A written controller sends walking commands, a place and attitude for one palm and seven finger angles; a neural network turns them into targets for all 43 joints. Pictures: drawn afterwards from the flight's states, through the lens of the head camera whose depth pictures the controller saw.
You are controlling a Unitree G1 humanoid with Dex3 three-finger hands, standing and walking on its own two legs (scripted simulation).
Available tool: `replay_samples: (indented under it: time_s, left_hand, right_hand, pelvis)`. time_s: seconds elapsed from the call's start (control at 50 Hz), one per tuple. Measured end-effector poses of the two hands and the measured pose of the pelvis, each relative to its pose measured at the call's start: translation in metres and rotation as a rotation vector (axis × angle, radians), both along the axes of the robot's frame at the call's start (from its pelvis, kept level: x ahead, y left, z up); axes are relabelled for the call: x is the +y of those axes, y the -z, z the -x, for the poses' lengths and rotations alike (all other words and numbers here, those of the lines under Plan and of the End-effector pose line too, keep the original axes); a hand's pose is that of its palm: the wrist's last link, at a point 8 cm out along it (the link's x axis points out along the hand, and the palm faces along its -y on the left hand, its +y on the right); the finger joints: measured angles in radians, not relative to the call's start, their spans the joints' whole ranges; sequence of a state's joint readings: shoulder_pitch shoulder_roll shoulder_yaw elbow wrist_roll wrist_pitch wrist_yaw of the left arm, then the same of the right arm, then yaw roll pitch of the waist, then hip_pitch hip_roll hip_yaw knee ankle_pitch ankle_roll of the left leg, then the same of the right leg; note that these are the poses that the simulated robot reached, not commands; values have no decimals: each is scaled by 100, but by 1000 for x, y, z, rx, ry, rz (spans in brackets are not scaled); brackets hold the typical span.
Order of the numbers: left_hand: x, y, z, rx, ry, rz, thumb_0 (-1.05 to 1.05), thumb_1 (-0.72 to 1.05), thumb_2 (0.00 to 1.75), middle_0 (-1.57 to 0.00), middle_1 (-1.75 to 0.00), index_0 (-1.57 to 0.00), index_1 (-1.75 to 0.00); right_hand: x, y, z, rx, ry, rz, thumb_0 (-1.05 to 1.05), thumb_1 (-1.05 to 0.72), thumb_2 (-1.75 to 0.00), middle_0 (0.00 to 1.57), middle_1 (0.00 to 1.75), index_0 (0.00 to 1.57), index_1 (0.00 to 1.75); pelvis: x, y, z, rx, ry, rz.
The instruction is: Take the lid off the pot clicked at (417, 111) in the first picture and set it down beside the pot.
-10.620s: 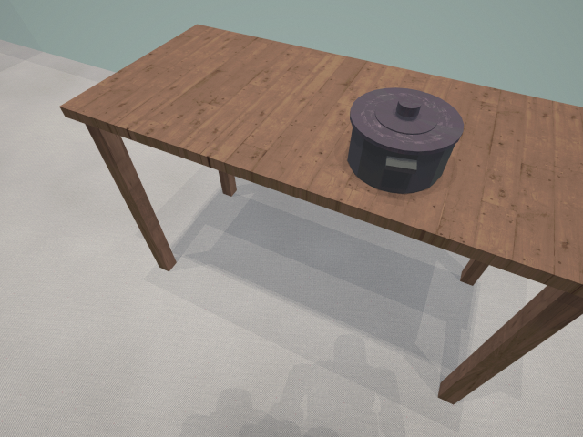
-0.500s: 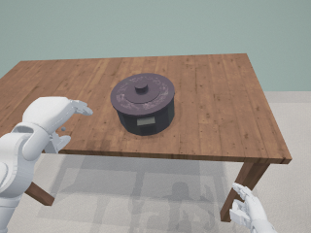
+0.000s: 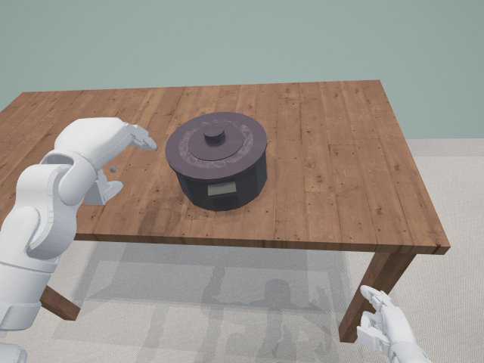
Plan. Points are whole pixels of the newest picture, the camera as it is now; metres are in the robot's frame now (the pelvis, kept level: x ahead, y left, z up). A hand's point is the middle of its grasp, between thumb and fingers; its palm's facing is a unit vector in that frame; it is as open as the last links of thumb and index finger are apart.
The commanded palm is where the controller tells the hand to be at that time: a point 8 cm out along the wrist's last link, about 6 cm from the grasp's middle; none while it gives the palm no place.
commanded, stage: move the open hand above the knob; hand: left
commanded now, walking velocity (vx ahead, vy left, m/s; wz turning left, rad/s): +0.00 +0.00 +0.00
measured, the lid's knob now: (214, 133) +0.50 +0.11 +0.12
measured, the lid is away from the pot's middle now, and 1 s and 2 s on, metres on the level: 0.00 0.00 0.00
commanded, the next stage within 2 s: none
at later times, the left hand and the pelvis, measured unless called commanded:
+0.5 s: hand (157, 142) +0.39 +0.17 +0.19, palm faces -0.13 -0.03 -0.99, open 9.9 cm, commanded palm +0.37 +0.17 +0.25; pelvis +0.02 -0.01 +0.00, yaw +0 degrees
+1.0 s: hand (186, 125) +0.44 +0.14 +0.19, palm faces -0.16 -0.04 -0.99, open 9.9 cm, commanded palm +0.42 +0.14 +0.25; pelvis +0.03 -0.02 +0.00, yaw -1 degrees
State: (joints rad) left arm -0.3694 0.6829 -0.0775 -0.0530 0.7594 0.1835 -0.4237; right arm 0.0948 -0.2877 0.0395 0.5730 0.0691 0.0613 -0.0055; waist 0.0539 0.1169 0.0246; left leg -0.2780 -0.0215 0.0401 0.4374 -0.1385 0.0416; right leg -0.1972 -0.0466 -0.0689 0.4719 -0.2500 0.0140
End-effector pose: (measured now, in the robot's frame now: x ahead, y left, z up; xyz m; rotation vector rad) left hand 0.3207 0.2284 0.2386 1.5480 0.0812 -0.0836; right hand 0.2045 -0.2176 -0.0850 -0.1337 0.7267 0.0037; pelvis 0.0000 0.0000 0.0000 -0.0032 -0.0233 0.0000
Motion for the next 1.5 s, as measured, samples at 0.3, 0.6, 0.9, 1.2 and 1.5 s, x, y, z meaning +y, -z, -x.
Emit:
replay_samples:
  time_s: [0.3,0.6,0.9,1.2,1.5]
  left_hand:
    - [-31,-1,-36,20,20,7,0,-30,151,-87,-9,-87,-8]
    - [-65,-5,-66,21,47,19,0,-30,151,-87,-9,-87,-8]
    - [-81,-4,-95,48,23,22,0,-30,151,-87,-9,-87,-8]
    - [-105,-7,-129,71,28,25,0,-30,151,-87,-9,-87,-8]
    - [-131,-8,-159,86,35,23,0,-30,151,-87,-9,-87,-8]
  right_hand:
    - [-12,7,-2,37,23,-18,1,-91,-90,20,30,20,29]
    - [-21,11,-6,62,42,-36,1,-91,-90,20,30,19,29]
    - [-29,15,-2,93,72,-33,1,-91,-90,19,30,19,29]
    - [-35,22,17,146,120,-18,1,-91,-90,19,30,19,29]
    - [-37,33,45,222,175,-22,1,-91,-90,19,30,19,29]
  pelvis:
    - [-7,0,-10,14,5,-9]
    - [-12,0,-21,26,9,-17]
    - [-16,1,-27,38,11,-21]
    - [-13,1,-32,53,11,-21]
    - [-10,0,-38,77,25,-24]
